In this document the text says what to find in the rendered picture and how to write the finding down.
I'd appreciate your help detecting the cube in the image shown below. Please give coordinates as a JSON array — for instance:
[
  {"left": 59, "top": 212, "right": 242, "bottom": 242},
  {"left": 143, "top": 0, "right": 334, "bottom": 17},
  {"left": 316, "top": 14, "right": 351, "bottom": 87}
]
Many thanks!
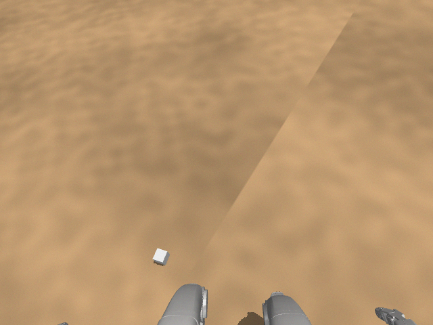
[{"left": 153, "top": 248, "right": 170, "bottom": 265}]

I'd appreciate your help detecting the right robot hand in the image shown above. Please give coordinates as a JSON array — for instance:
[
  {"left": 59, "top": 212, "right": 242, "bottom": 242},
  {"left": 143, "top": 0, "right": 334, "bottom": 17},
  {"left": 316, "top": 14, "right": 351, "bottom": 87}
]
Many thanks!
[{"left": 375, "top": 307, "right": 417, "bottom": 325}]

